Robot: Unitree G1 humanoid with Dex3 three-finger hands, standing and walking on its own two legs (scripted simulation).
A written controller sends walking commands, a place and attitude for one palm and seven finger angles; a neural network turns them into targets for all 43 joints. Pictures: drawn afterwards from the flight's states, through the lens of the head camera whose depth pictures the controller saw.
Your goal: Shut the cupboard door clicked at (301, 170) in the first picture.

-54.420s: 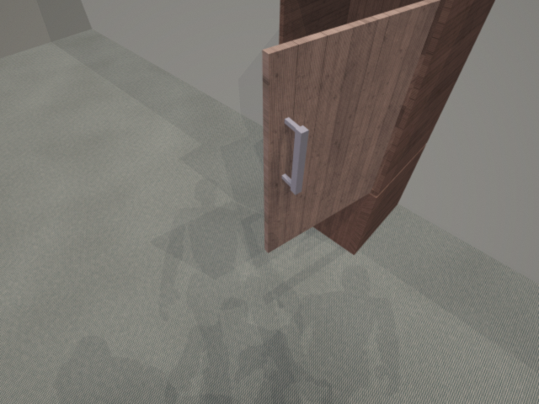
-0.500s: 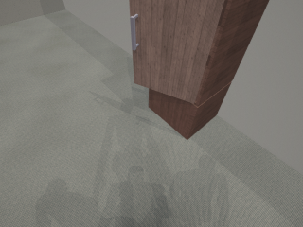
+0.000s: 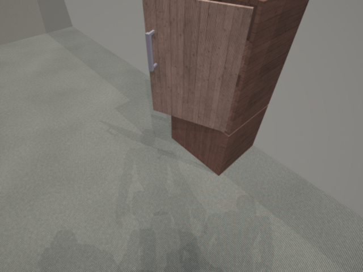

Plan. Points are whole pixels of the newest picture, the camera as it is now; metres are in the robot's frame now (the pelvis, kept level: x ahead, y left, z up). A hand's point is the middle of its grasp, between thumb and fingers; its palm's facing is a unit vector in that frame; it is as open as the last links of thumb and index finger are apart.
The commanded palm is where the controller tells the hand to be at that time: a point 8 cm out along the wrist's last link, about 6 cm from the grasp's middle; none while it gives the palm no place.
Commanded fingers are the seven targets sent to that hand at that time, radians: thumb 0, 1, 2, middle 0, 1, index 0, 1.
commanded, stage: look to check the result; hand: left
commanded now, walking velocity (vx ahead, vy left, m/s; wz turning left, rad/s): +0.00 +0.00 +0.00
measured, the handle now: (152, 51) +0.98 +0.17 +0.02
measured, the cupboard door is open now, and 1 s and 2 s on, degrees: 23 23 23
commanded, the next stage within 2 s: walk to a spot facing it in 0.60 s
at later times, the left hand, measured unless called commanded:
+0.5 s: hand out of the picture +0.02 +0.19 -0.17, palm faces +0.00 -0.97 -0.22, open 7.4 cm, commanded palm none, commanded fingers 0.00 0.90 0.90 -0.20 -0.30 -0.20 -0.30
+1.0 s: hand out of the picture +0.04 +0.20 -0.19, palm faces +0.12 -0.96 -0.23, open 7.4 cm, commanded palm none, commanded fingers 0.00 0.90 0.90 -0.20 -0.30 -0.20 -0.30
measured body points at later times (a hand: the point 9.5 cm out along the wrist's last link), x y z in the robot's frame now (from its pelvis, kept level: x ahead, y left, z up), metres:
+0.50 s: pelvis +0.02 +0.00 +0.00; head +0.04 +0.00 +0.45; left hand +0.02 +0.24 -0.16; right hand +0.04 -0.24 -0.16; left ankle +0.06 +0.11 -0.74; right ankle -0.04 -0.11 -0.74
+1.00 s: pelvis +0.03 +0.00 -0.01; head +0.05 +0.01 +0.44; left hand +0.03 +0.25 -0.17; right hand +0.06 -0.24 -0.17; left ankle +0.05 +0.10 -0.73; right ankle -0.03 -0.11 -0.74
